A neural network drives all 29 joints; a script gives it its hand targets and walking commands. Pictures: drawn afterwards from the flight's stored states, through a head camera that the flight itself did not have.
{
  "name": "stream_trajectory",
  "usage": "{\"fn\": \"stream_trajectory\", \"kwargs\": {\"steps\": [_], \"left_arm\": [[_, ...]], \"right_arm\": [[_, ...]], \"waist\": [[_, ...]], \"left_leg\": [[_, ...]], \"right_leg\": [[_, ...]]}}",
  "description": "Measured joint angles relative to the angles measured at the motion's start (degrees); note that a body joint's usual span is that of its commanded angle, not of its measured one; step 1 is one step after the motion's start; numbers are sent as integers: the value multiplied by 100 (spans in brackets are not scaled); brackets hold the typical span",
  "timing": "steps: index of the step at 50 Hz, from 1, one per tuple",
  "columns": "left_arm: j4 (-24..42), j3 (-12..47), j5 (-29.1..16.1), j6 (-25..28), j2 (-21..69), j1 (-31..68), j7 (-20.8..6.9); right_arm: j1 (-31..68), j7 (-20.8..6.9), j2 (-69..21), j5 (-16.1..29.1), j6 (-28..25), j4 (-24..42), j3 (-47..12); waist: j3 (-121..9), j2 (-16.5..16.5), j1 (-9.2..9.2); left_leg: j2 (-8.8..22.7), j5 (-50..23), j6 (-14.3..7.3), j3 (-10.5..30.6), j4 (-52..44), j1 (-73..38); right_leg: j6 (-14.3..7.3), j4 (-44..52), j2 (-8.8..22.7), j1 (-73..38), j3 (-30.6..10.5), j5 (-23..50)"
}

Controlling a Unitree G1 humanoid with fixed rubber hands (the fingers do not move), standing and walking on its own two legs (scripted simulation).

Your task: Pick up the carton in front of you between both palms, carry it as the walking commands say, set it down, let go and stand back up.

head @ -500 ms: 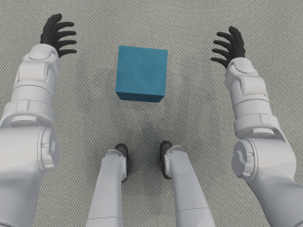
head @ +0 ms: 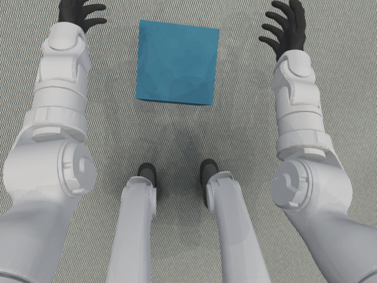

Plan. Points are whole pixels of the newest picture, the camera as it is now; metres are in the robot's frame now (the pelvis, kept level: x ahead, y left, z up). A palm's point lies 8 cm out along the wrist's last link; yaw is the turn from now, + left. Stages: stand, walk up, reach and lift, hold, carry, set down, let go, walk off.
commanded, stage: reach and lift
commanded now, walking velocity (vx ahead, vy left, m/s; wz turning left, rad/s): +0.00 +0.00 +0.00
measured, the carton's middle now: (175, 71) +0.52 +0.00 -0.49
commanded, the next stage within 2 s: none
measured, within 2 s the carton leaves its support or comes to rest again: leaves its support in 1.54 s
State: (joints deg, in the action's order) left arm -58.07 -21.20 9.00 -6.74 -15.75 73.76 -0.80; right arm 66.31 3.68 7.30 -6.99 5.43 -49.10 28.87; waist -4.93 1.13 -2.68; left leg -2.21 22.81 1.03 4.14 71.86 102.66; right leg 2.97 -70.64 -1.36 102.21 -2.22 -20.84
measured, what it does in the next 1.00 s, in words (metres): lowers itself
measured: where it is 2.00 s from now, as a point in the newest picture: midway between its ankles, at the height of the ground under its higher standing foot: (179, 195)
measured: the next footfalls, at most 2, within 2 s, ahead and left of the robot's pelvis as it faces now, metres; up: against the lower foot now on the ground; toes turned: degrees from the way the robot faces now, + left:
none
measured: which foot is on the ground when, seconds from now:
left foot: down 0.00-1.00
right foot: down 0.00-1.00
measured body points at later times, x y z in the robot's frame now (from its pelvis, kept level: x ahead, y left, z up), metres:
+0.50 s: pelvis -0.07 +0.00 -0.21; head +0.32 +0.01 +0.02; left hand +0.54 +0.18 -0.38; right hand +0.51 -0.19 -0.38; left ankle +0.04 +0.12 -0.58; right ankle +0.05 -0.14 -0.58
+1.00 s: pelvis -0.06 +0.00 -0.25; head +0.33 +0.01 -0.02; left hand +0.54 +0.17 -0.43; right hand +0.51 -0.18 -0.43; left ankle +0.04 +0.12 -0.58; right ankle +0.05 -0.14 -0.58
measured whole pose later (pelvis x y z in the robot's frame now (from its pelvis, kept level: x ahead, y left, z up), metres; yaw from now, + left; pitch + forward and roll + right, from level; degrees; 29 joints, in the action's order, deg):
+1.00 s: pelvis -0.06 +0.00 -0.25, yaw -1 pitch +36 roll -2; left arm -70.9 -0.8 -11.1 -5.0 -25.8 94.5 3.9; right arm 89.8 8.0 17.6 10.7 4.5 -66.0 10.7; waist 24.9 -1.1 -2.0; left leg -2.1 36.0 1.9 3.2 128.4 128.6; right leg 3.6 -126.3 -2.4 128.3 -1.4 -34.3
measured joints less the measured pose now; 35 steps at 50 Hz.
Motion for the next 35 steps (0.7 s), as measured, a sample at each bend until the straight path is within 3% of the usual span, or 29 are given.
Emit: {"fn": "stream_trajectory", "kwargs": {"steps": [5,11,18,28,35], "left_arm": [[-41,305,-336,118,-107,0,196],[-31,1081,-1115,64,-595,369,400],[-230,1673,-1729,-194,-1027,1095,480],[-1268,1816,-1817,-118,-1216,2183,346],[-1307,2007,-1993,77,-1246,2242,388]], "right_arm": [[57,96,138,287,-90,-114,-263],[426,303,532,1042,-10,-169,-958],[1139,472,910,1636,288,-376,-1470],[2355,398,1046,1547,226,-1455,-1524],[2518,403,1101,1625,19,-1664,-1630]], "waist": [[41,-25,15],[547,-112,-7],[1371,-142,-14],[2585,-180,18],[3235,-222,59]], "left_leg": [[-56,470,35,30,1194,885],[-107,788,81,19,2701,1833],[-142,936,115,-1,3976,2462],[-114,918,122,-44,4948,2696],[-19,1196,74,-92,5406,2474]], "right_leg": [[53,-1185,-80,893,-39,-458],[54,-2622,-134,1794,-26,-971],[112,-3883,-171,2433,-6,-1009],[162,-4845,-211,2676,-4,-975],[109,-5308,-134,2468,41,-1237]]}}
